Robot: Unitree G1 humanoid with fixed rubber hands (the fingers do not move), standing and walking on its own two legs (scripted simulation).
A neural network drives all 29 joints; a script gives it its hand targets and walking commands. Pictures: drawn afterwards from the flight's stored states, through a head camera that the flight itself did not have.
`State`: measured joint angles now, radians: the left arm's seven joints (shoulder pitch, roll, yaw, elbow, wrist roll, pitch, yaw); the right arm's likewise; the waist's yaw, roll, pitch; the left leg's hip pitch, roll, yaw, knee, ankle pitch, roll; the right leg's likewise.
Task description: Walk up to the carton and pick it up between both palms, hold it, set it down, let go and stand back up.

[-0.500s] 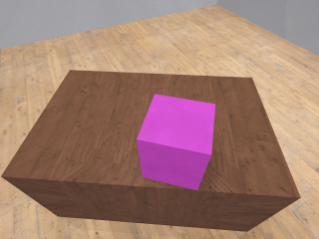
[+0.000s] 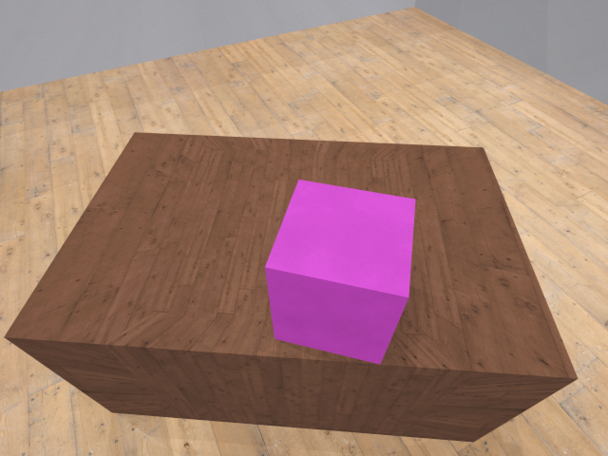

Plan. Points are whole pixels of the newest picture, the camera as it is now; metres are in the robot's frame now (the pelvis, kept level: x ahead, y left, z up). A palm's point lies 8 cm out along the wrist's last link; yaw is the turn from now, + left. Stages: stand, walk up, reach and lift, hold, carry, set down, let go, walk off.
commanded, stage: stand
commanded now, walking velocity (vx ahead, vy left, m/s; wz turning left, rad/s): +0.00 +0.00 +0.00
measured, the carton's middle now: (340, 273) +0.44 -0.05 -0.10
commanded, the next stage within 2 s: none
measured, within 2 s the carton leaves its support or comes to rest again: neither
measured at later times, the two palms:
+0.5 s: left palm out of the picture +0.05 +0.27 -0.14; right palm out of the picture +0.03 -0.26 -0.13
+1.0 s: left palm out of the picture +0.08 +0.28 -0.13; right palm out of the picture +0.07 -0.26 -0.12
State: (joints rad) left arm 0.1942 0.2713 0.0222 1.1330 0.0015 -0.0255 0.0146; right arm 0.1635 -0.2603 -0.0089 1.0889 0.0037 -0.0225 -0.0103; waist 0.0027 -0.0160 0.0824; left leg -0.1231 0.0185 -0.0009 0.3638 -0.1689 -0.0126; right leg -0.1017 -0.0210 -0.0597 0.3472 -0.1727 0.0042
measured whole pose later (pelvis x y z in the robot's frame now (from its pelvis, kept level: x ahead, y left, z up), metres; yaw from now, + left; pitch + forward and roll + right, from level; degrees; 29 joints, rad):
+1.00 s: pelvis +0.02 +0.01 +0.00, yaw +0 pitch -4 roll +0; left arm 0.15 0.28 0.02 1.13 0.00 -0.02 0.02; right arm 0.17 -0.27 -0.01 1.12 0.00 -0.03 -0.01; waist 0.00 -0.02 0.07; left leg -0.08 0.00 0.01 0.34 -0.19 0.00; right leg -0.06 -0.04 -0.05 0.32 -0.20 0.03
